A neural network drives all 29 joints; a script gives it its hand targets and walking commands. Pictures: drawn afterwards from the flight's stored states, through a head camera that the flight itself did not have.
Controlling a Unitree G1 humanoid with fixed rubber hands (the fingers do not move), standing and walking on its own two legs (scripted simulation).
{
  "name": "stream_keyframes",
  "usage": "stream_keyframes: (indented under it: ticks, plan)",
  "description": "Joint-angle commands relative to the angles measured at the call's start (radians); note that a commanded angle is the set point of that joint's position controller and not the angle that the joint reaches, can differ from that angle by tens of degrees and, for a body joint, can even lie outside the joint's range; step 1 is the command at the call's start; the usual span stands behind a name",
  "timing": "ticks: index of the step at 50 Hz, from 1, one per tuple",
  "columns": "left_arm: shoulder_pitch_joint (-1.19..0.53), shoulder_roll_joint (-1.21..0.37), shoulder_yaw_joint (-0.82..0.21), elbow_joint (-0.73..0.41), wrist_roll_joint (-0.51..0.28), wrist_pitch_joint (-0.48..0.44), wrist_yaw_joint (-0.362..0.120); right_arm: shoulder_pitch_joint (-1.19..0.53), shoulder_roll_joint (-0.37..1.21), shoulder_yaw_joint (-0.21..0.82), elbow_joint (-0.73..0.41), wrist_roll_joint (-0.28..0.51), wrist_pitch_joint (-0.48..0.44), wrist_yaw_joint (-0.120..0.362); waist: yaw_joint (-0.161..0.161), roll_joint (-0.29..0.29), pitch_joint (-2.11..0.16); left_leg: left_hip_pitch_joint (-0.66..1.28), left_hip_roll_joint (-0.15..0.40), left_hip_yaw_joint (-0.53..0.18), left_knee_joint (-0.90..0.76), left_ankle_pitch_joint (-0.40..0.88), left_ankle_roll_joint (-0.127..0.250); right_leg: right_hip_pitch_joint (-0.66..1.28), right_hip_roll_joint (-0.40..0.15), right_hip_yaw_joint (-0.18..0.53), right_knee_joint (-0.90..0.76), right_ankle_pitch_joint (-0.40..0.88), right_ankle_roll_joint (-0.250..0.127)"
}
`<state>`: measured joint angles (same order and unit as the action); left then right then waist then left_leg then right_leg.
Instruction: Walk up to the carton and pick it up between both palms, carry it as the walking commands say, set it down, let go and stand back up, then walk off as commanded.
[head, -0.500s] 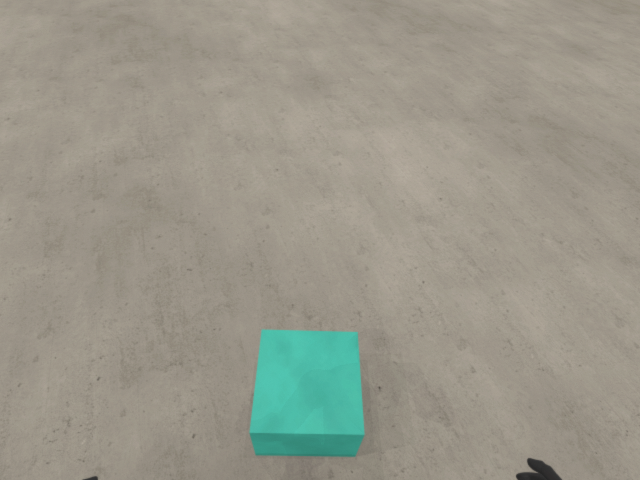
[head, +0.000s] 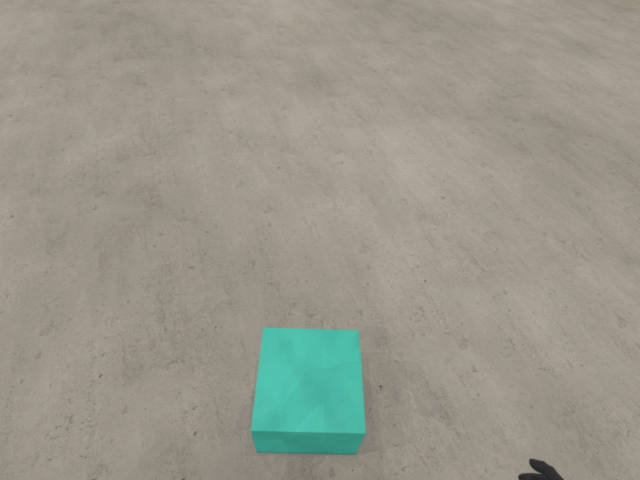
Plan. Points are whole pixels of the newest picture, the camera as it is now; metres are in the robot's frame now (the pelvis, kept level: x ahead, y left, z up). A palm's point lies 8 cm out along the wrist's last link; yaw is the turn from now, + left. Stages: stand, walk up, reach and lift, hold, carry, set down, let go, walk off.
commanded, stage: walk off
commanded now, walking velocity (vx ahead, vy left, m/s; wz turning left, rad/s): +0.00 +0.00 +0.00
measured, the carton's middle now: (309, 390) +0.48 -0.01 -0.68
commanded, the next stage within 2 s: none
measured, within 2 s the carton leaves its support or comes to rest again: neither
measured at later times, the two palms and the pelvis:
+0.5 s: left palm out of the picture +0.03 +0.23 -0.13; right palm out of the picture +0.13 -0.31 -0.14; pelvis +0.09 -0.03 -0.01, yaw -4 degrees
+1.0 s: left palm (206, 276) +0.49 +0.20 -0.12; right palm (478, 410) +0.25 -0.25 -0.14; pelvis +0.34 -0.02 -0.01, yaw -7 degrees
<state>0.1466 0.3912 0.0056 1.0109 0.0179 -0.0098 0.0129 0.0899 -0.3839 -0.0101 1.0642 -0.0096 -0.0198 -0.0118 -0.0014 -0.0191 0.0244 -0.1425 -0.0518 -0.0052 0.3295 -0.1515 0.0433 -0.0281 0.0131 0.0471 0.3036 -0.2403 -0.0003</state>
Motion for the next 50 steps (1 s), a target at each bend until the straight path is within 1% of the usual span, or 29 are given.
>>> stream_keyframes:
  ticks: [1,3,5,6,10,13,15,16,17,18,19,20,21,22,25,28,30,32,33,34,35,36,37,38,39,41,43,46,50]
  plan:
    - [-0.022,0.163,0.030,-0.038,0.000,-0.010,0.004,-0.039,-0.178,-0.030,-0.040,0.001,-0.010,-0.004,-0.001,0.017,-0.033,0.078,0.161,-0.154,-0.035,0.166,-0.011,-0.085,-0.126,0.091,-0.050,0.133,-0.021]
    - [-0.023,0.163,0.030,-0.036,0.000,-0.010,0.004,-0.039,-0.179,-0.030,-0.039,0.001,-0.010,-0.004,-0.001,0.017,-0.033,0.078,0.161,-0.154,-0.035,0.167,-0.010,-0.084,-0.127,0.091,-0.051,0.133,-0.021]
    - [0.046,0.037,-0.010,0.006,0.003,0.013,0.005,0.006,-0.060,0.004,-0.004,0.000,0.026,-0.002,0.005,0.038,-0.034,0.076,0.164,-0.152,-0.075,-0.057,-0.022,-0.097,-0.120,0.072,-0.053,0.014,-0.009]
    - [0.052,0.060,-0.006,0.007,0.014,0.019,0.007,0.022,-0.089,-0.002,-0.003,-0.002,0.041,-0.003,0.000,0.049,-0.001,0.052,0.154,-0.155,-0.071,-0.186,-0.018,-0.121,-0.099,0.056,-0.023,-0.062,-0.013]
    - [0.051,0.064,-0.003,-0.008,0.028,0.011,0.006,0.076,-0.139,-0.022,-0.001,-0.009,0.056,-0.004,-0.021,0.097,0.080,0.035,0.209,-0.249,-0.091,-0.548,0.053,-0.314,-0.058,0.028,0.115,-0.294,-0.026]
    - [0.050,0.027,-0.005,-0.027,0.035,-0.011,0.003,0.153,-0.155,-0.042,0.015,-0.010,0.046,-0.008,-0.034,0.120,0.070,0.048,0.321,-0.375,-0.166,-0.602,0.118,-0.346,-0.050,-0.039,0.253,-0.232,-0.021]
    - [0.112,0.001,-0.002,-0.017,0.031,-0.021,-0.005,0.110,-0.142,-0.047,0.000,-0.008,0.037,-0.003,0.007,0.109,0.061,-0.060,0.329,-0.346,-0.173,-0.569,0.121,-0.236,-0.073,-0.052,0.246,-0.196,-0.026]
    - [0.164,-0.016,-0.001,-0.001,0.028,-0.025,-0.009,0.062,-0.123,-0.044,-0.016,-0.005,0.034,0.001,0.041,0.093,0.070,-0.141,0.291,-0.282,-0.142,-0.551,0.097,-0.143,-0.069,-0.058,0.179,-0.172,-0.035]
    - [0.225,-0.013,0.003,0.019,0.028,-0.030,-0.009,0.002,-0.088,-0.037,-0.040,-0.001,0.031,0.006,0.078,0.032,0.096,-0.233,0.211,-0.179,-0.044,-0.519,0.057,-0.061,-0.087,-0.005,0.059,-0.207,-0.052]
    - [0.310,0.038,0.019,0.044,0.032,-0.036,-0.004,-0.065,-0.032,-0.023,-0.080,-0.001,0.020,0.010,0.112,-0.124,0.122,-0.372,0.110,-0.051,0.165,-0.393,0.011,0.046,-0.194,0.197,-0.060,-0.325,-0.093]
    - [0.396,0.122,0.047,0.070,0.023,-0.036,0.001,-0.084,0.004,-0.016,-0.112,-0.016,0.001,0.019,0.124,-0.289,0.144,-0.558,0.051,0.073,0.372,-0.317,-0.019,0.175,-0.340,0.426,-0.150,-0.298,-0.156]
    - [0.442,0.103,0.050,0.086,0.018,-0.040,0.002,-0.104,-0.033,-0.028,-0.123,-0.037,-0.011,0.018,0.127,-0.195,0.168,-0.654,0.081,0.052,0.549,-0.358,-0.032,0.209,-0.401,0.461,-0.135,-0.116,-0.194]
    - [0.436,0.069,0.046,0.083,0.017,-0.047,0.001,-0.067,-0.030,-0.032,-0.114,-0.040,-0.021,0.022,0.096,-0.108,0.140,-0.669,0.109,0.023,0.646,-0.340,-0.036,0.233,-0.385,0.400,-0.090,0.045,-0.192]
    - [0.409,0.043,0.043,0.073,0.019,-0.053,0.002,-0.040,-0.011,-0.032,-0.106,-0.034,-0.029,0.030,0.077,-0.073,0.104,-0.670,0.126,0.022,0.692,-0.312,-0.041,0.249,-0.355,0.334,-0.065,0.158,-0.181]
    - [0.379,-0.018,0.024,0.061,0.015,-0.066,0.003,-0.059,0.038,-0.027,-0.126,-0.027,-0.024,0.051,0.059,-0.088,0.083,-0.624,0.146,0.052,0.709,-0.215,-0.068,0.180,-0.288,0.189,-0.079,0.340,-0.158]
    - [0.355,-0.028,0.016,0.056,0.014,-0.071,0.004,-0.132,0.081,-0.010,-0.173,-0.020,-0.013,0.062,0.051,-0.091,0.133,-0.490,0.118,0.118,0.512,-0.127,-0.089,0.007,-0.221,0.081,-0.108,0.417,-0.133]
    - [0.377,-0.008,0.018,0.067,0.013,-0.074,0.002,-0.167,0.097,-0.002,-0.202,-0.016,-0.013,0.061,0.064,-0.131,0.135,-0.368,0.081,0.170,0.385,-0.106,-0.078,-0.052,-0.214,0.044,-0.107,0.505,-0.126]
    - [0.393,0.005,0.017,0.082,0.008,-0.072,0.001,-0.116,0.079,-0.012,-0.193,-0.017,-0.012,0.043,0.037,-0.133,0.092,-0.247,0.024,0.206,0.339,-0.124,-0.041,-0.008,-0.221,0.017,0.010,0.857,-0.111]
    - [0.398,0.018,0.021,0.089,0.005,-0.071,0.003,-0.023,0.069,-0.020,-0.168,-0.015,-0.016,0.031,-0.002,-0.132,0.038,-0.140,-0.001,0.209,0.291,-0.124,-0.021,0.013,-0.217,0.005,0.136,1.002,-0.095]
    - [0.371,0.034,0.027,0.085,-0.002,-0.071,0.006,0.117,0.051,-0.030,-0.130,-0.009,-0.024,0.020,-0.072,-0.133,-0.028,0.049,-0.001,0.194,0.173,-0.034,-0.005,-0.035,-0.210,-0.007,0.301,0.990,-0.075]
    - [0.348,0.014,0.021,0.065,-0.013,-0.075,0.005,0.269,-0.005,-0.051,-0.085,-0.023,-0.033,0.008,-0.139,-0.120,-0.108,0.308,0.086,0.112,0.149,0.020,0.020,-0.211,-0.186,-0.013,0.484,0.784,-0.056]
    - [0.337,-0.093,-0.005,0.011,-0.022,-0.081,0.001,0.409,-0.107,-0.074,-0.062,-0.048,-0.042,0.001,-0.165,0.093,-0.236,0.569,0.418,-0.262,0.122,-0.027,0.093,-0.500,-0.093,-0.043,0.824,0.044,-0.026]
    - [0.332,-0.087,0.013,-0.004,-0.015,-0.080,0.009,0.457,-0.178,-0.095,-0.039,-0.021,-0.033,0.011,-0.161,0.198,-0.312,0.495,0.569,-0.559,-0.002,0.104,0.191,-0.563,0.005,0.002,1.036,-0.295,-0.025]
    - [0.258,-0.061,0.023,-0.024,-0.001,-0.073,0.013,0.361,-0.118,-0.086,-0.046,-0.009,-0.035,0.015,-0.120,0.104,-0.156,0.362,0.533,-0.460,-0.024,0.024,0.195,-0.628,-0.067,0.065,1.085,-0.255,-0.031]
    - [0.198,-0.086,0.022,-0.042,0.004,-0.072,0.005,0.256,-0.028,-0.065,-0.067,-0.013,-0.045,0.022,-0.085,0.076,-0.021,0.203,0.480,-0.336,-0.052,0.011,0.181,-0.647,-0.110,0.026,1.064,-0.181,-0.031]
    - [0.226,-0.108,0.033,-0.038,0.020,-0.057,-0.013,0.171,0.069,-0.037,-0.066,-0.018,-0.059,0.021,0.000,0.094,0.067,-0.008,0.383,-0.184,-0.116,0.013,0.117,-0.552,-0.161,-0.003,0.937,-0.107,-0.012]
    - [0.248,-0.145,0.032,-0.035,0.025,-0.032,-0.033,0.188,0.090,-0.028,-0.051,-0.020,-0.071,0.016,0.036,0.116,0.075,-0.107,0.335,-0.086,-0.144,0.070,0.103,-0.487,-0.160,-0.051,0.870,-0.074,0.005]
    - [0.119,-0.149,0.029,-0.093,0.018,-0.024,-0.048,0.227,0.073,-0.030,-0.028,-0.016,-0.080,0.009,0.034,0.124,0.105,-0.120,0.292,0.013,-0.187,0.114,0.106,-0.501,-0.178,-0.099,0.657,0.017,0.031]
    - [-0.048,-0.141,0.025,-0.142,0.007,-0.028,-0.054,0.312,0.056,-0.034,-0.008,-0.014,-0.074,0.011,-0.023,0.112,0.103,-0.036,0.275,0.053,-0.162,0.166,0.086,-0.448,-0.122,-0.176,0.387,0.100,0.035]
